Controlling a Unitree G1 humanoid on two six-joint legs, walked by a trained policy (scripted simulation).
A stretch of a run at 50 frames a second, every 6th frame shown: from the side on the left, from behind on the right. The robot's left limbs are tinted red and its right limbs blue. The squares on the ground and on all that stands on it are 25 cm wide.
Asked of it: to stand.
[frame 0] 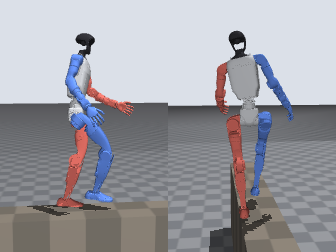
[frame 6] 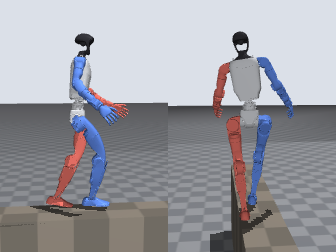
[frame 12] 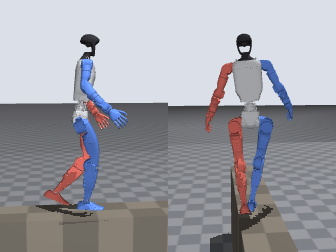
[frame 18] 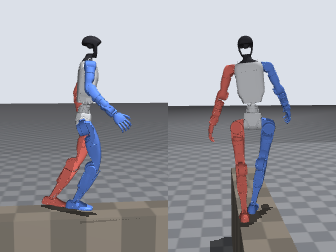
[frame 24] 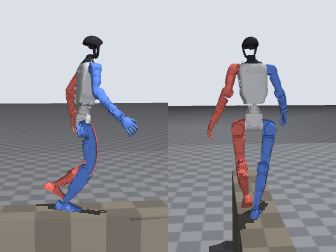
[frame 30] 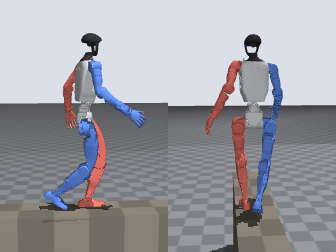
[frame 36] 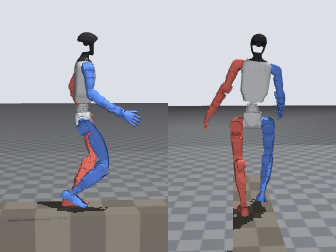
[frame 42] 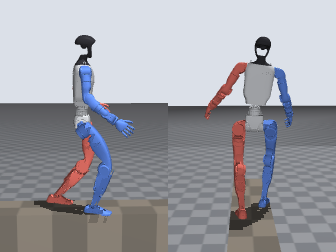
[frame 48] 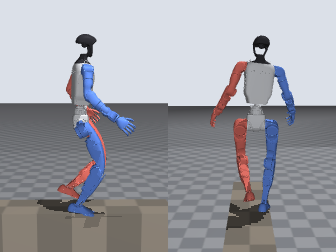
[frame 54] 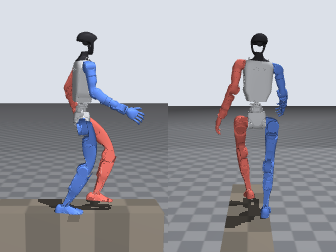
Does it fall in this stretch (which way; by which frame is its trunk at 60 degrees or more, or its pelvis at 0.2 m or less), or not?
no
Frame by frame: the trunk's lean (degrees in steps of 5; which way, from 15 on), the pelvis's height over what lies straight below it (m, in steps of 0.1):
0: 15 forward and to its left, 0.8
6: 10, 0.8
12: 10, 0.8
18: 10, 0.8
24: 10, 0.7
30: 5, 0.8
36: 5, 0.8
42: 10, 0.7
48: 5, 0.7
54: 5, 0.7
